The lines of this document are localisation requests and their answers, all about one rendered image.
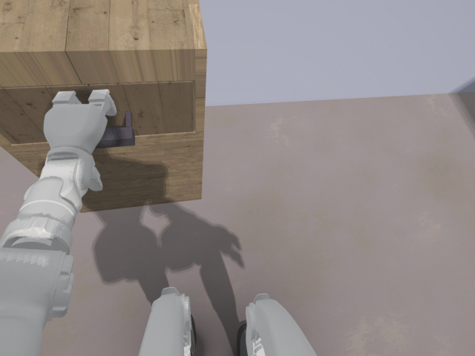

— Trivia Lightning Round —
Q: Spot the right robot shin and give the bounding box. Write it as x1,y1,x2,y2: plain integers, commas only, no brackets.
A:
246,294,269,356

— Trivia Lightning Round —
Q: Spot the drawer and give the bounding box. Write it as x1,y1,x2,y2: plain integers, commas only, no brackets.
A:
0,80,194,144

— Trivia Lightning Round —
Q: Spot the left robot upper arm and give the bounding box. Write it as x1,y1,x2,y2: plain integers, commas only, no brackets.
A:
0,248,74,356

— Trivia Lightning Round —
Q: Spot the right robot thigh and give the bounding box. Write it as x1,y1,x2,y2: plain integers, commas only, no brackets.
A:
246,299,317,356

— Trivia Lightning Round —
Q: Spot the robot left forearm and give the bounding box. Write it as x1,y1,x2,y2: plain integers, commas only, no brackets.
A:
0,147,93,255

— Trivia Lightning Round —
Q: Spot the cabinet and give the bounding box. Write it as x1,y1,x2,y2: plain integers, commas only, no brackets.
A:
0,0,207,213

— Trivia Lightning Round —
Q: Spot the handle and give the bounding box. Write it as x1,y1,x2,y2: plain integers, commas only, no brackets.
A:
95,112,135,148

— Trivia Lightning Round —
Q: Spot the robot left hand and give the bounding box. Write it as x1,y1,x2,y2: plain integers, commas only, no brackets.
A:
44,89,117,191

